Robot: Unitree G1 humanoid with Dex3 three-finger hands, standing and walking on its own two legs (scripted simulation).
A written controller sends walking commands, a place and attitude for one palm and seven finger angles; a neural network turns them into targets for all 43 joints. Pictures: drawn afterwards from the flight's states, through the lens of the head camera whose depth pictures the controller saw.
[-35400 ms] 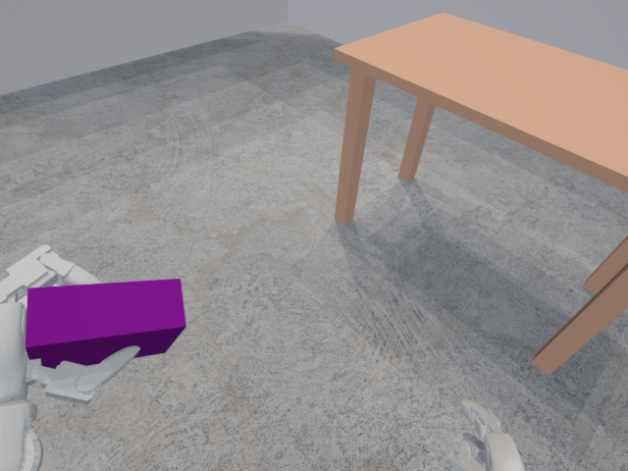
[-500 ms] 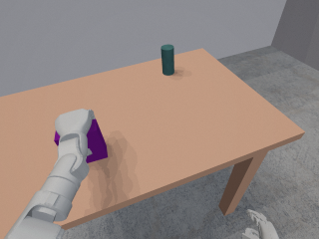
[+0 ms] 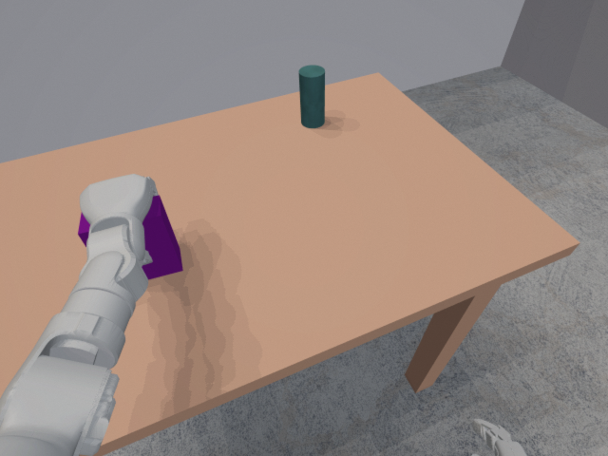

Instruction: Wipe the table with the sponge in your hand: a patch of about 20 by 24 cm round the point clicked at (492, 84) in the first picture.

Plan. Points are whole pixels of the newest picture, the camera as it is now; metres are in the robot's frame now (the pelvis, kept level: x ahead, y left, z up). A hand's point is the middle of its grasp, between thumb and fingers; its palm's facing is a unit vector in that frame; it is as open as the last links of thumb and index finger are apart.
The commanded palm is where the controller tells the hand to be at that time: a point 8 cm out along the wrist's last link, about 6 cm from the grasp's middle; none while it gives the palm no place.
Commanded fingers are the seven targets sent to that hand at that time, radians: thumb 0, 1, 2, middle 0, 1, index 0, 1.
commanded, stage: wipe forward along the middle lane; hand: left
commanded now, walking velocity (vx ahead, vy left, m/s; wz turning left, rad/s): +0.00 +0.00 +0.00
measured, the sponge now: (139, 251) +0.39 +0.28 +0.04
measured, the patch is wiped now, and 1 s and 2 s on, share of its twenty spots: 0.95 0.95 0.95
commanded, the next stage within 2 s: slide back across to the first lane in 0.10 s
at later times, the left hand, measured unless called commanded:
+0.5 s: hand (115, 217) +0.42 +0.31 +0.08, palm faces -0.04 -0.05 -1.00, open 9.3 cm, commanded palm +0.38 +0.32 +0.14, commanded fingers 0.00 0.10 1.30 -1.20 -1.60 -1.20 -1.60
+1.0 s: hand (72, 237) +0.38 +0.36 +0.08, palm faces -0.08 -0.04 -1.00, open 9.4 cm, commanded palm +0.35 +0.35 +0.14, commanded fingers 0.00 0.10 1.30 -1.20 -1.60 -1.20 -1.60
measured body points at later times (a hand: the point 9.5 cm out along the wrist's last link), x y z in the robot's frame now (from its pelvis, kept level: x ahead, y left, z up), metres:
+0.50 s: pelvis +0.02 +0.02 +0.00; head +0.04 +0.00 +0.45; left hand +0.42 +0.31 +0.14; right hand +0.14 -0.24 -0.12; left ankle +0.00 +0.12 -0.74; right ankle +0.01 -0.10 -0.74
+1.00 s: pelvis +0.03 +0.03 +0.00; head +0.05 +0.01 +0.45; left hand +0.38 +0.36 +0.14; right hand +0.21 -0.22 -0.11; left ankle +0.00 +0.12 -0.74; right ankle +0.01 -0.10 -0.74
